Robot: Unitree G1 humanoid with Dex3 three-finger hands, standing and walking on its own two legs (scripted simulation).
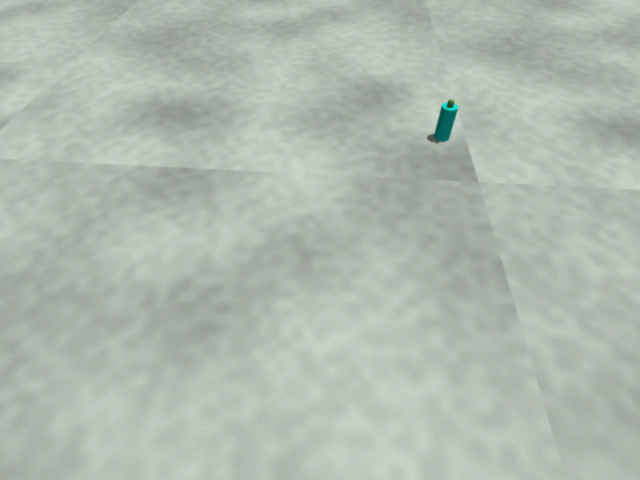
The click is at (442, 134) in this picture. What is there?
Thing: necked bottle
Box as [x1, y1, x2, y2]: [434, 99, 457, 141]
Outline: 452,99 443,103 441,107 434,137 441,141 448,139 457,109 457,106 453,103
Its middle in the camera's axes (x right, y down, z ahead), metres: +0.68 -0.61 +2.07
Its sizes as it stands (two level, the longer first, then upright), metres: 0.080 0.080 0.223
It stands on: the floor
